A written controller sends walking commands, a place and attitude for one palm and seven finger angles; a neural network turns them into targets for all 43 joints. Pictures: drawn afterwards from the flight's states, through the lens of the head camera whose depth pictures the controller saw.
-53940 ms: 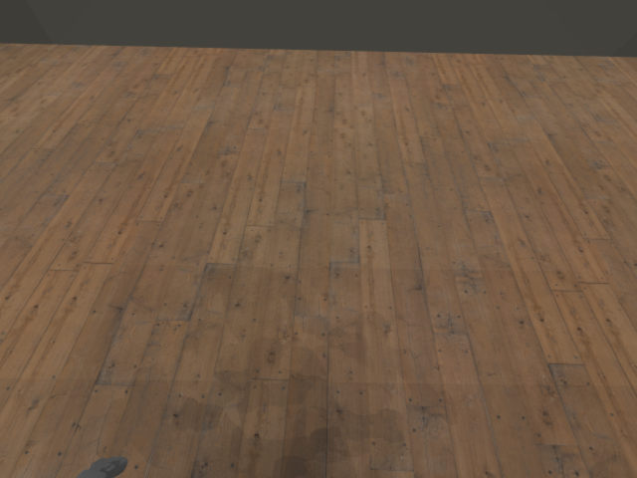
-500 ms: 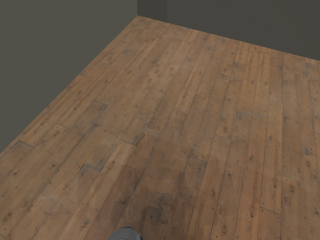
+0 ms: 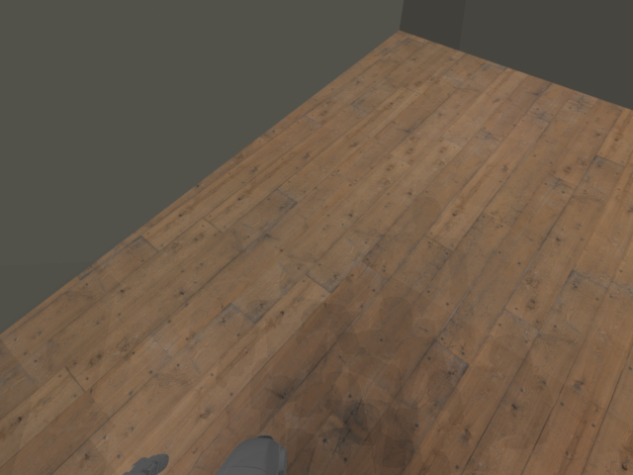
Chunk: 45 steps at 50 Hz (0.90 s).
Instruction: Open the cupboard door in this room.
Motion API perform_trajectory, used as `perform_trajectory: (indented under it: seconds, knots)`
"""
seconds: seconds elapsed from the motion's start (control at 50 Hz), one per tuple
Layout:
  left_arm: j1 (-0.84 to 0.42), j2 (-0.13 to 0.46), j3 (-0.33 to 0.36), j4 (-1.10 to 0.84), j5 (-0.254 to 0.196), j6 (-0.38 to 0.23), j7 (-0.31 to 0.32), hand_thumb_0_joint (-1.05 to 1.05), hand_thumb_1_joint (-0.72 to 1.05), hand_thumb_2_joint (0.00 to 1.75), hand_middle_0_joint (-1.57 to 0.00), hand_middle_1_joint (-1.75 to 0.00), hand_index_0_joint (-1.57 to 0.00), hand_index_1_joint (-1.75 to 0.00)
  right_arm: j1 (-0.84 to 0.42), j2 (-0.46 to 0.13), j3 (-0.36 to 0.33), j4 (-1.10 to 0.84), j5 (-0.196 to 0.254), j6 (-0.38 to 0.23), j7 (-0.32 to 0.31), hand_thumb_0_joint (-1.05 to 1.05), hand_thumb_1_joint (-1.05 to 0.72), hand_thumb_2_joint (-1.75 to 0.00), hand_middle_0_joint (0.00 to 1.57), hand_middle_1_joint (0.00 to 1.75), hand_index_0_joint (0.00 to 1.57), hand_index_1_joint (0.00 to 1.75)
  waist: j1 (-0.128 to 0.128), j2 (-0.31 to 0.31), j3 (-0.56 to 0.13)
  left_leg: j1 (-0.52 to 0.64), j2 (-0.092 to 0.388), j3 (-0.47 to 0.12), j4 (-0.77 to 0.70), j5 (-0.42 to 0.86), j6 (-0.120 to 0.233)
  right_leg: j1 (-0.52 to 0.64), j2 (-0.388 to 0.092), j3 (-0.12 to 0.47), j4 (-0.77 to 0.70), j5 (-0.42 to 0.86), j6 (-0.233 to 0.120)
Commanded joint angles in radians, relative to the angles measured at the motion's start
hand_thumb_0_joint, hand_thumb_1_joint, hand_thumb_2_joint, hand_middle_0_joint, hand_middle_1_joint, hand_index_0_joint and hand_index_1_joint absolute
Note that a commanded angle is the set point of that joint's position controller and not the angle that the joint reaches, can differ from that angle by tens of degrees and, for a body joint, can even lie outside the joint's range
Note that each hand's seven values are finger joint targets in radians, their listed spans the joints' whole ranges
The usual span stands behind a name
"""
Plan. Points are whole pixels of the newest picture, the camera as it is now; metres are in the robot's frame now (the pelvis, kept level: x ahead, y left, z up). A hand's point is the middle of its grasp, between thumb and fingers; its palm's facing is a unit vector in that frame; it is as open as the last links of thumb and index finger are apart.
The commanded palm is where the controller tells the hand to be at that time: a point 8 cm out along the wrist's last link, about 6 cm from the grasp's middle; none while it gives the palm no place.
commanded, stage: turn to face it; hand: left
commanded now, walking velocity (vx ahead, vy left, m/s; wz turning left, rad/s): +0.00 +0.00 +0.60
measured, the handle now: out of the picture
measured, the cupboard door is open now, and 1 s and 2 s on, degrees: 46 46 46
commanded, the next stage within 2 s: none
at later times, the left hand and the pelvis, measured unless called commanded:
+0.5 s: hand out of the picture +0.08 +0.21 -0.16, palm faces +0.31 -0.90 -0.30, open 7.4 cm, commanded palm none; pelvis +0.04 -0.03 -0.01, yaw +18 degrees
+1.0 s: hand out of the picture -0.01 +0.19 -0.18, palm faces +0.60 -0.76 -0.24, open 7.4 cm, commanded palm none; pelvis +0.05 -0.03 -0.01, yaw +36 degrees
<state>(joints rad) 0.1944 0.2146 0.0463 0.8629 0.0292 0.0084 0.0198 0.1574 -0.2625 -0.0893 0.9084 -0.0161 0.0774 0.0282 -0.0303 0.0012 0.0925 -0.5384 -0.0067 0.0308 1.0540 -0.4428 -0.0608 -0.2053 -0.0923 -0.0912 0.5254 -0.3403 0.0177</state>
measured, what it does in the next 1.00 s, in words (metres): steps on the spot, turning left: left foot, then right foot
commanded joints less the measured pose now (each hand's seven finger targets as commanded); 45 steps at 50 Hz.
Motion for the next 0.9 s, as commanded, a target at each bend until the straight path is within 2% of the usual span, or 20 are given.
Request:
perform_trajectory:
  seconds: [0.0,0.06,0.1,0.12,0.14,0.16,0.24,0.42,0.44,0.46,0.48,0.52,0.56,0.62,0.7,0.78,0.8,0.82,0.84,0.88]
  knots:
    - [0.092,0.211,0.048,-0.034,-0.002,-0.022,0.013,0.00,0.90,0.90,-0.20,-0.30,-0.20,-0.30,-0.120,-0.019,0.015,-0.111,0.007,-0.035,0.008,0.00,-0.90,-0.90,0.20,0.30,0.20,0.30,0.072,-0.208,-0.112,0.012,0.011,0.078,-0.216,0.005,-0.001,0.204,-0.230,0.042,-0.061,0.847,-0.108]
    - [0.104,0.235,0.057,-0.023,-0.004,-0.021,0.008,0.00,0.90,0.90,-0.20,-0.30,-0.20,-0.30,-0.106,-0.031,0.018,-0.113,0.007,-0.042,0.005,0.00,-0.90,-0.90,0.20,0.30,0.20,0.30,0.063,-0.220,-0.138,0.109,-0.016,0.111,-0.382,0.050,0.020,0.212,-0.236,0.012,0.014,0.891,-0.092]
    - [0.074,0.240,0.059,-0.033,-0.016,-0.021,0.004,0.00,0.90,0.90,-0.20,-0.30,-0.20,-0.30,0.004,-0.081,0.007,-0.087,0.000,-0.051,-0.001,0.00,-0.90,-0.90,0.20,0.30,0.20,0.30,-0.004,-0.169,-0.202,0.324,-0.016,0.100,-0.569,0.244,0.045,0.122,-0.219,-0.036,0.181,0.828,-0.038]
    - [0.065,0.206,0.054,-0.055,-0.022,-0.019,-0.002,0.00,0.90,0.90,-0.20,-0.30,-0.20,-0.30,0.084,-0.164,-0.015,-0.070,-0.009,-0.059,-0.006,0.00,-0.90,-0.90,0.20,0.30,0.20,0.30,-0.048,0.006,-0.276,0.556,0.139,-0.073,-0.586,0.544,0.117,-0.093,-0.164,-0.077,0.369,0.538,0.020]
    - [0.026,0.130,0.027,-0.096,-0.027,-0.017,-0.008,0.00,0.90,0.90,-0.20,-0.30,-0.20,-0.30,0.165,-0.267,-0.043,-0.063,-0.007,-0.061,-0.011,0.00,-0.90,-0.90,0.20,0.30,0.20,0.30,-0.087,0.295,-0.307,0.699,0.428,-0.442,-0.592,1.026,0.290,-0.373,-0.024,-0.055,0.615,-0.279,0.079]
    - [-0.024,0.150,0.030,-0.122,-0.016,0.002,0.002,0.00,0.90,0.90,-0.20,-0.30,-0.20,-0.30,0.206,-0.284,-0.042,-0.043,0.002,-0.054,-0.020,0.00,-0.90,-0.90,0.20,0.30,0.20,0.30,-0.091,0.137,-0.296,0.642,0.469,-0.426,-0.592,1.003,0.341,-0.413,-0.026,0.067,0.693,-0.320,0.067]
    - [-0.017,0.129,0.040,-0.058,-0.014,0.023,-0.008,0.00,0.90,0.90,-0.20,-0.30,-0.20,-0.30,0.004,-0.190,-0.017,-0.085,-0.006,-0.062,-0.045,0.00,-0.90,-0.90,0.20,0.30,0.20,0.30,0.007,0.183,-0.155,0.365,0.268,-0.274,-0.677,0.560,0.230,-0.350,-0.021,0.109,0.631,-0.118,0.071]
    - [0.072,0.118,0.046,-0.052,-0.015,0.008,-0.011,0.00,0.90,0.90,-0.20,-0.30,-0.20,-0.30,-0.066,-0.186,-0.032,-0.106,-0.007,-0.046,-0.032,0.00,-0.90,-0.90,0.20,0.30,0.20,0.30,0.060,0.146,-0.139,0.148,0.170,-0.318,-0.621,0.316,0.176,0.014,0.085,0.035,0.059,0.036,0.044]
    - [0.117,0.156,0.055,-0.050,-0.010,-0.002,-0.006,0.00,0.90,0.90,-0.20,-0.30,-0.20,-0.30,-0.082,-0.160,-0.030,-0.116,0.001,-0.045,-0.028,0.00,-0.90,-0.90,0.20,0.30,0.20,0.30,0.086,0.070,-0.147,0.082,0.111,-0.277,-0.541,0.239,0.131,0.109,0.036,0.083,-0.092,0.078,0.031]
    - [0.143,0.245,0.074,-0.050,0.005,-0.014,0.004,0.00,0.90,0.90,-0.20,-0.30,-0.20,-0.30,-0.066,-0.086,-0.022,-0.134,0.009,-0.045,-0.022,0.00,-0.90,-0.90,0.20,0.30,0.20,0.30,0.098,-0.201,-0.155,-0.091,-0.023,-0.137,-0.306,0.013,0.053,0.205,-0.220,0.376,-0.248,0.041,-0.052]
    - [0.119,0.287,0.071,-0.067,0.005,-0.013,0.006,0.00,0.90,0.90,-0.20,-0.30,-0.20,-0.30,-0.082,-0.081,-0.020,-0.152,0.004,-0.047,-0.015,0.00,-0.90,-0.90,0.20,0.30,0.20,0.30,0.102,-0.306,-0.140,-0.083,-0.054,-0.061,-0.031,-0.188,0.028,0.098,-0.405,0.499,-0.290,0.121,-0.162]
    - [0.025,0.206,0.053,-0.084,-0.005,-0.016,0.015,0.00,0.90,0.90,-0.20,-0.30,-0.20,-0.30,-0.060,-0.090,-0.025,-0.112,-0.002,-0.030,-0.012,0.00,-0.90,-0.90,0.20,0.30,0.20,0.30,0.041,-0.263,-0.100,-0.078,0.016,-0.097,0.208,-0.075,0.023,0.004,-0.312,0.375,-0.246,0.181,-0.167]
    - [-0.029,0.154,0.038,-0.097,-0.005,-0.015,0.016,0.00,0.90,0.90,-0.20,-0.30,-0.20,-0.30,-0.042,-0.060,-0.013,-0.092,0.000,-0.024,-0.002,0.00,-0.90,-0.90,0.20,0.30,0.20,0.30,0.012,-0.240,-0.092,-0.050,0.041,-0.051,0.159,-0.009,0.003,0.026,-0.232,0.153,-0.184,0.426,-0.136]
    - [0.057,0.175,0.045,-0.065,-0.004,-0.024,0.015,0.00,0.90,0.90,-0.20,-0.30,-0.20,-0.30,-0.092,-0.028,0.006,-0.096,0.006,-0.029,0.003,0.00,-0.90,-0.90,0.20,0.30,0.20,0.30,0.056,-0.203,-0.128,-0.004,0.028,0.023,-0.089,-0.027,-0.011,0.171,-0.229,0.068,-0.110,0.716,-0.127]
    - [0.106,0.216,0.059,-0.037,-0.001,-0.022,0.013,0.00,0.90,0.90,-0.20,-0.30,-0.20,-0.30,-0.117,-0.014,0.018,-0.104,0.011,-0.038,0.005,0.00,-0.90,-0.90,0.20,0.30,0.20,0.30,0.081,-0.217,-0.149,0.077,0.007,0.075,-0.296,-0.014,0.007,0.223,-0.257,0.042,-0.059,0.798,-0.125]
    - [0.061,0.217,0.065,-0.042,-0.015,-0.015,0.003,0.00,0.90,0.90,-0.20,-0.30,-0.20,-0.30,0.000,-0.068,0.006,-0.081,0.004,-0.048,0.000,0.00,-0.90,-0.90,0.20,0.30,0.20,0.30,0.005,-0.159,-0.187,0.340,0.004,0.077,-0.585,0.224,0.043,0.081,-0.237,-0.044,0.113,0.650,-0.044]
    - [0.056,0.180,0.061,-0.065,-0.021,-0.010,-0.002,0.00,0.90,0.90,-0.20,-0.30,-0.20,-0.30,0.064,-0.152,-0.018,-0.070,-0.006,-0.056,-0.004,0.00,-0.90,-0.90,0.20,0.30,0.20,0.30,-0.032,0.043,-0.234,0.537,0.160,-0.114,-0.626,0.460,0.116,-0.130,-0.171,-0.091,0.291,0.374,0.017]
    - [0.006,0.110,0.035,-0.113,-0.024,-0.005,-0.008,0.00,0.90,0.90,-0.20,-0.30,-0.20,-0.30,0.148,-0.260,-0.045,-0.063,-0.010,-0.056,-0.013,0.00,-0.90,-0.90,0.20,0.30,0.20,0.30,-0.080,0.316,-0.240,0.624,0.434,-0.467,-0.665,0.860,0.292,-0.391,-0.031,-0.079,0.524,-0.321,0.082]
    - [-0.068,0.139,0.032,-0.136,-0.010,0.011,0.002,0.00,0.90,0.90,-0.20,-0.30,-0.20,-0.30,0.191,-0.257,-0.042,-0.039,-0.004,-0.051,-0.021,0.00,-0.90,-0.90,0.20,0.30,0.20,0.30,-0.089,0.183,-0.222,0.580,0.448,-0.447,-0.644,0.805,0.333,-0.419,-0.033,0.050,0.616,-0.332,0.066]
    - [-0.083,0.125,0.038,-0.102,-0.016,0.012,0.004,0.00,0.90,0.90,-0.20,-0.30,-0.20,-0.30,0.111,-0.213,-0.032,-0.062,-0.007,-0.060,-0.044,0.00,-0.90,-0.90,0.20,0.30,0.20,0.30,-0.052,0.191,-0.183,0.488,0.356,-0.380,-0.656,0.735,0.296,-0.429,-0.033,0.103,0.666,-0.214,0.067]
